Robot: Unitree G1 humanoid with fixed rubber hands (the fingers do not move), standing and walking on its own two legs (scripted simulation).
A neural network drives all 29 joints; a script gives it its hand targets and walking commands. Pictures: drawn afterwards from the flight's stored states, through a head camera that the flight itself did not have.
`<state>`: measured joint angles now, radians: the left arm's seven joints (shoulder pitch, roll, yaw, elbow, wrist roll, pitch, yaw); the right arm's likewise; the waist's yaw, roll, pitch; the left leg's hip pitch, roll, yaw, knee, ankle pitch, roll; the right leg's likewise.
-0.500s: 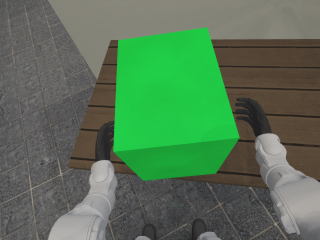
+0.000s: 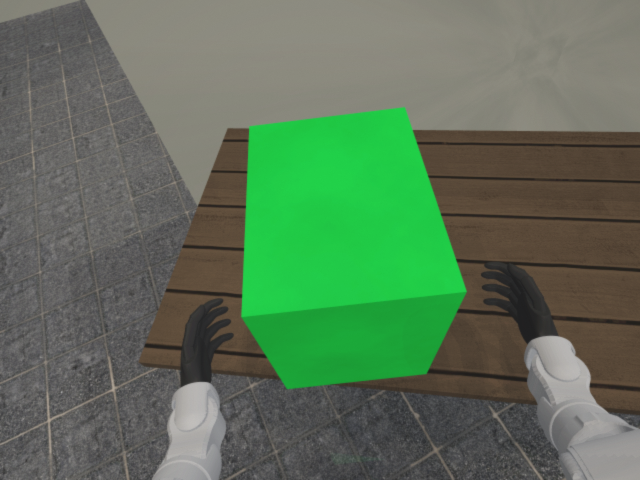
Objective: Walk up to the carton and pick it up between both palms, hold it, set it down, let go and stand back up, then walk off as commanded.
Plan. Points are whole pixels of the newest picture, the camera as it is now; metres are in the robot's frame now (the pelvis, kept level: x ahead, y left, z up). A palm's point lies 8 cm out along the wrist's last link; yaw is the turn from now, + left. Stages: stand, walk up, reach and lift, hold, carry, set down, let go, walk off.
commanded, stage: set down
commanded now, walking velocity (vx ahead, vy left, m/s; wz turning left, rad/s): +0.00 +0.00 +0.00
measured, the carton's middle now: (342, 256) +0.44 +0.02 -0.05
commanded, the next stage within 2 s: none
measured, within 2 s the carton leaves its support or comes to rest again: neither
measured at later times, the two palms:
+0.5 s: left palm (177, 406) +0.22 +0.22 -0.03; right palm (555, 378) +0.26 -0.24 -0.04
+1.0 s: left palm (169, 424) +0.20 +0.23 -0.04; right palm (560, 400) +0.23 -0.24 -0.04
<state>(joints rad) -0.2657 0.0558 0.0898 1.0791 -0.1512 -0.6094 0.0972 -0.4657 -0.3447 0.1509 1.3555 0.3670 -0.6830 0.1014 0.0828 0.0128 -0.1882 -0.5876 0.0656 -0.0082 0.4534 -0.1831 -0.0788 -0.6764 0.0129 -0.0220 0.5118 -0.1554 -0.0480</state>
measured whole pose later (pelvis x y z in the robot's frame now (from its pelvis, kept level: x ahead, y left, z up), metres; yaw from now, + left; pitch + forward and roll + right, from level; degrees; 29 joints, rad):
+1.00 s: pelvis +0.02 +0.01 +0.01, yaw +0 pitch +2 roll +1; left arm 0.10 0.11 0.02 0.80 -0.13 -0.41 0.11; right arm -0.01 -0.35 0.13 1.04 0.35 -0.59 0.15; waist 0.06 0.01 -0.07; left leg -0.23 0.07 -0.01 0.45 -0.26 -0.08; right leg -0.31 0.01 -0.02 0.51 -0.24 -0.04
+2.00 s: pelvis +0.02 +0.03 +0.01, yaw +0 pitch -3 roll -1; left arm 0.16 0.18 0.02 0.62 -0.09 -0.03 0.05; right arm 0.09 -0.25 0.04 0.86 0.14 -0.31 0.06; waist 0.05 0.00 -0.02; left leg -0.13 0.07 -0.01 0.45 -0.28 -0.06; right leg -0.18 0.01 -0.02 0.44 -0.22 -0.01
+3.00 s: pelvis +0.02 +0.03 +0.01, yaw +0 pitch -3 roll -1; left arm 0.16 0.21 0.02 0.57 -0.05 0.16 -0.01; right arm 0.12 -0.20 -0.02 0.80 0.02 -0.21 0.01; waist 0.03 0.00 0.03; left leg -0.12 0.07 -0.01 0.45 -0.28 -0.06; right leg -0.17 0.01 -0.02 0.44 -0.22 -0.01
